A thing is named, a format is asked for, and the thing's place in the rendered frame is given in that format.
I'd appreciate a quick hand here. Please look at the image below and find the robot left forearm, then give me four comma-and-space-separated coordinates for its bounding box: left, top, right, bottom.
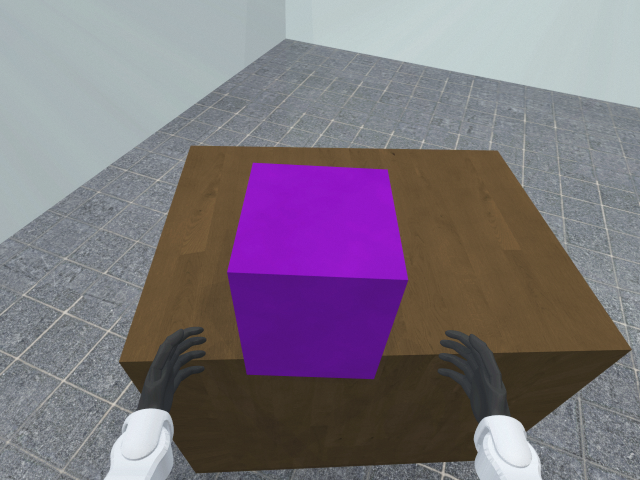
104, 409, 174, 480

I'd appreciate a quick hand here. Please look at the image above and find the pedestal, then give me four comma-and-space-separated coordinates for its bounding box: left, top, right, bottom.
119, 146, 632, 473

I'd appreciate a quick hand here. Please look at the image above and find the robot right hand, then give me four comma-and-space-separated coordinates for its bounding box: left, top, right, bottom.
438, 330, 511, 423

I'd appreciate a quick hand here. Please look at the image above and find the robot left hand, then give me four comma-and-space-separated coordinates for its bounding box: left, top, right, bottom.
137, 327, 206, 413

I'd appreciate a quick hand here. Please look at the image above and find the carton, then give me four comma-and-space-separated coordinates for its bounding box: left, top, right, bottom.
227, 163, 408, 379

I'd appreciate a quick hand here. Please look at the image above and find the robot right forearm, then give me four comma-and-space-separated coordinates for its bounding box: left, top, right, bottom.
474, 415, 542, 480

